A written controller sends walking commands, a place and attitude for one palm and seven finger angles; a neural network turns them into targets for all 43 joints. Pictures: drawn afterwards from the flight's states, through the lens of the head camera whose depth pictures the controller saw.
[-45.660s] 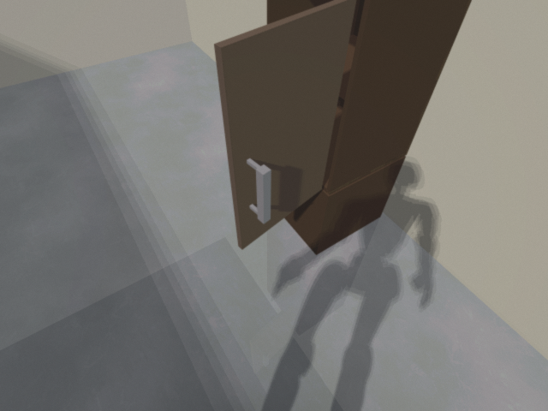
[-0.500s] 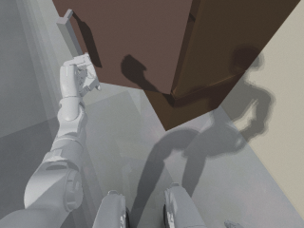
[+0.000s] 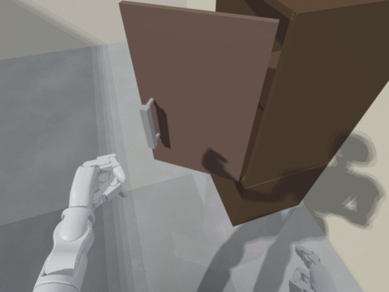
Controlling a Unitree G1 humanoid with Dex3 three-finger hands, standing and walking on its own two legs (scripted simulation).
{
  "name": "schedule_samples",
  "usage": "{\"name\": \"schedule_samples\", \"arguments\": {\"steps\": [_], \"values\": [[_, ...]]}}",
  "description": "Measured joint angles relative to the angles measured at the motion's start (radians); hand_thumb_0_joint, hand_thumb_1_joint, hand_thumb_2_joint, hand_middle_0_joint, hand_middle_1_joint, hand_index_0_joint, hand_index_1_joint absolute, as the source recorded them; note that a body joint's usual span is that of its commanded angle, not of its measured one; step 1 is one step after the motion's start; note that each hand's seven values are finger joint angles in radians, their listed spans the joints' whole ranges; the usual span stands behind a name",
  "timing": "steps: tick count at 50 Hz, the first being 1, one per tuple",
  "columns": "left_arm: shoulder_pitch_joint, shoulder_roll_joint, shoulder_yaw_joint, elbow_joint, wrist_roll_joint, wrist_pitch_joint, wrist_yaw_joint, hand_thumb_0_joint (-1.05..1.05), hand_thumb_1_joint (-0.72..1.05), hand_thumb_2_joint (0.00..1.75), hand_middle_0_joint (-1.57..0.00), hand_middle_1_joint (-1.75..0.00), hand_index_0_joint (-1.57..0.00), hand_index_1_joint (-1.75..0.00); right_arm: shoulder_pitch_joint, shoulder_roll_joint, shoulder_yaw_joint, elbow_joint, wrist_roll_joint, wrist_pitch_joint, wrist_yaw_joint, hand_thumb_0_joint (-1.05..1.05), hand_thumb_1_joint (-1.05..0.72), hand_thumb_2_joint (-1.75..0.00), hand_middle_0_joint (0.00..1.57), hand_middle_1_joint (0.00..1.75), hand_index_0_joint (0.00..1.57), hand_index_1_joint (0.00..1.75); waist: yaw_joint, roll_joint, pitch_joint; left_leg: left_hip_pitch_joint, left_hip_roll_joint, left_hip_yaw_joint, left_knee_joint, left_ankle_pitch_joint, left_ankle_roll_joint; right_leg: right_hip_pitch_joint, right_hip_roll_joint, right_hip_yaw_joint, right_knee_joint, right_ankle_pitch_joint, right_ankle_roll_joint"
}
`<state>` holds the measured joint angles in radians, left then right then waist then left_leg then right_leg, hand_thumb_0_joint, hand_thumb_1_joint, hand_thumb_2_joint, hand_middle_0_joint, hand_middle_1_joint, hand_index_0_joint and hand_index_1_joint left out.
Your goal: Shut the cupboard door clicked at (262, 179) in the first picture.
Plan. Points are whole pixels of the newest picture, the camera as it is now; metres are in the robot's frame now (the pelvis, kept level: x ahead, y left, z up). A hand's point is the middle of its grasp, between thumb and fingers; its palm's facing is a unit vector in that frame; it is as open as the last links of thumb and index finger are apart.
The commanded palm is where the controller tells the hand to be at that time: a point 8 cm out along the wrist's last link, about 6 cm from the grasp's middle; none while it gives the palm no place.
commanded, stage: draw the hand back to the body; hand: left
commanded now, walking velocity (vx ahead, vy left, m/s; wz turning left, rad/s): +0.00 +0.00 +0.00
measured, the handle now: (152, 124) +0.63 +0.16 -0.07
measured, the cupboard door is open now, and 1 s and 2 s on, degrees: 54 54 54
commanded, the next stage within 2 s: step back with the hand held close in 0.94 s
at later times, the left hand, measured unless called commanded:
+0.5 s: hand (17, 194) +0.23 +0.26 +0.18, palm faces +0.43 -0.81 -0.41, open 5.6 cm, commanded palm +0.18 +0.30 +0.20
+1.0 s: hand (0, 197) +0.21 +0.26 +0.20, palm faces +0.46 -0.78 -0.42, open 7.4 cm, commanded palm +0.16 +0.30 +0.21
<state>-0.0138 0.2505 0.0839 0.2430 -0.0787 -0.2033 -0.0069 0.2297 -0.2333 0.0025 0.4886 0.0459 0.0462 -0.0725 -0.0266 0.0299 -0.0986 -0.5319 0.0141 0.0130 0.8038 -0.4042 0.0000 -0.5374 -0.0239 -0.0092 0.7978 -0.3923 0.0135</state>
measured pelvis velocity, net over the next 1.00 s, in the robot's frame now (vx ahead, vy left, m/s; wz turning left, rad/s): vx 0.02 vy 0.00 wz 0.00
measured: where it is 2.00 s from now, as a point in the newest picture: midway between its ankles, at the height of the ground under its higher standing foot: outside the picture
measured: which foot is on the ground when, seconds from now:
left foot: down 0.00-1.00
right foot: down 0.00-1.00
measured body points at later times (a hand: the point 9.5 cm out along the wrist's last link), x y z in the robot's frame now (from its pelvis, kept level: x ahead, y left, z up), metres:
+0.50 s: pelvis +0.03 +0.00 +0.03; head +0.02 -0.03 +0.48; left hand +0.20 +0.30 +0.20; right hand +0.23 -0.20 -0.05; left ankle +0.00 +0.12 -0.71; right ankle +0.01 -0.13 -0.71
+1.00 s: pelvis +0.02 +0.00 +0.04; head +0.00 -0.03 +0.48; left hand +0.18 +0.30 +0.22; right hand +0.20 -0.22 -0.05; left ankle +0.00 +0.12 -0.71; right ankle +0.01 -0.13 -0.71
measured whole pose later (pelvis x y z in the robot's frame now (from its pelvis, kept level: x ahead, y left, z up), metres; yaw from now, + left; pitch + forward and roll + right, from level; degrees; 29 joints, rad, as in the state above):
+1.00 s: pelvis +0.02 +0.00 +0.04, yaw +0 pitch -3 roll +0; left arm 0.46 0.35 0.36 -0.39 -0.05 -0.09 0.11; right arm 0.22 -0.22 0.02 0.64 0.01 -0.14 -0.09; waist 0.06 0.07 -0.01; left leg -0.11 0.01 0.01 0.44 -0.28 0.00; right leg -0.11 -0.02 -0.02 0.44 -0.27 0.01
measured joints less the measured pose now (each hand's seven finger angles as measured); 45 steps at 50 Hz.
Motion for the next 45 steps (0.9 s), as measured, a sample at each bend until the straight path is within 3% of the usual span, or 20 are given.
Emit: {"name": "schedule_samples", "arguments": {"steps": [6, 14, 24, 32, 39, 45], "values": [[0.101, 0.029, 0.011, -0.148, 0.022, 0.106, 0.076, 0.02, 0.90, 0.90, -1.03, -1.21, -1.03, -1.21, -0.023, 0.017, 0.032, 0.014, -0.004, -0.018, -0.030, 0.01, -0.90, -0.89, 0.20, 0.30, 0.20, 0.30, 0.038, 0.017, 0.038, 0.152, -0.008, -0.008, -0.122, 0.039, 0.004, 0.158, -0.007, -0.011, -0.126, 0.037, 0.003], [0.231, 0.036, 0.063, -0.334, 0.024, 0.157, 0.100, 0.02, 0.90, 0.90, -0.82, -0.97, -0.82, -0.98, -0.036, 0.027, 0.060, 0.053, -0.019, -0.068, -0.023, 0.01, -0.90, -0.89, 0.20, 0.30, 0.21, 0.30, 0.065, 0.035, 0.064, 0.305, -0.016, -0.008, -0.258, 0.082, 0.006, 0.311, -0.013, -0.014, -0.259, 0.077, 0.008], [0.407, 0.081, 0.199, -0.542, 0.021, 0.167, 0.102, 0.02, 0.89, 0.90, -0.55, -0.68, -0.55, -0.68, -0.026, 0.020, 0.046, 0.094, -0.036, -0.114, -0.008, 0.01, -0.90, -0.89, 0.20, 0.30, 0.21, 0.30, 0.088, 0.043, 0.079, 0.389, -0.013, -0.009, -0.336, 0.107, 0.004, 0.397, -0.009, -0.017, -0.339, 0.103, 0.008], [0.486, 0.107, 0.298, -0.645, 0.017, 0.134, 0.113, 0.02, 0.89, 0.90, -0.34, -0.45, -0.34, -0.45, -0.022, 0.009, 0.025, 0.121, -0.038, -0.143, -0.007, 0.01, -0.90, -0.89, 0.20, 0.30, 0.21, 0.30, 0.104, 0.055, 0.083, 0.408, -0.012, -0.010, -0.351, 0.115, 0.003, 0.415, -0.008, -0.019, -0.353, 0.110, 0.008], [0.446, 0.062, 0.269, -0.578, 0.021, 0.145, 0.113, 0.02, 0.89, 0.90, -0.24, -0.34, -0.24, -0.34, -0.027, 0.005, 0.022, 0.135, -0.039, -0.151, -0.015, 0.01, -0.90, -0.89, 0.20, 0.30, 0.21, 0.30, 0.102, 0.048, 0.111, 0.407, -0.012, -0.010, -0.359, 0.130, 0.001, 0.411, -0.008, -0.019, -0.353, 0.120, 0.004], [0.471, 0.073, 0.246, -0.615, 0.026, 0.141, 0.111, 0.02, 0.89, 0.90, -0.22, -0.31, -0.22, -0.32, -0.011, 0.013, 0.023, 0.148, -0.043, -0.173, -0.020, 0.01, -0.90, -0.89, 0.20, 0.30, 0.21, 0.30, 0.089, 0.033, 0.098, 0.416, -0.006, -0.006, -0.361, 0.128, -0.002, 0.417, -0.002, -0.015, -0.354, 0.120, 0.001]]}}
